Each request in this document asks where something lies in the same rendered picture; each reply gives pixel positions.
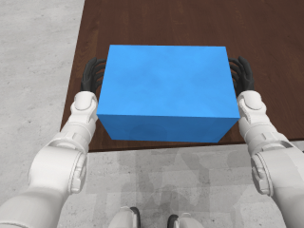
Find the table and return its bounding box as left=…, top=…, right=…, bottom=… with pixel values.
left=60, top=0, right=304, bottom=153

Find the robot foot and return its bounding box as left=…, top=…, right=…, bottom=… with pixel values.
left=167, top=214, right=179, bottom=228
left=130, top=206, right=141, bottom=228

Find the carton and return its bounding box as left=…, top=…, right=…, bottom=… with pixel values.
left=96, top=45, right=240, bottom=143

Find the robot right forearm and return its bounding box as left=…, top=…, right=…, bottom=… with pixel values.
left=237, top=90, right=304, bottom=158

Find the right robot foot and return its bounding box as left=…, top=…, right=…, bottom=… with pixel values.
left=167, top=214, right=179, bottom=228

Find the right robot hand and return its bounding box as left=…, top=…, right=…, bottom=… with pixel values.
left=228, top=56, right=255, bottom=97

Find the left robot hand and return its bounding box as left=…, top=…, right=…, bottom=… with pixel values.
left=80, top=57, right=106, bottom=95

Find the robot left forearm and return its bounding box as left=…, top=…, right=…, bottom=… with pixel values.
left=28, top=91, right=98, bottom=186

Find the left robot foot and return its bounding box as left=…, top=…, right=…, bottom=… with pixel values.
left=130, top=206, right=141, bottom=228

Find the left robot upper arm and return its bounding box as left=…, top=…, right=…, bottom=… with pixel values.
left=0, top=145, right=87, bottom=228

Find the right robot upper arm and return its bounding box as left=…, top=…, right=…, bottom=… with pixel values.
left=251, top=147, right=304, bottom=228

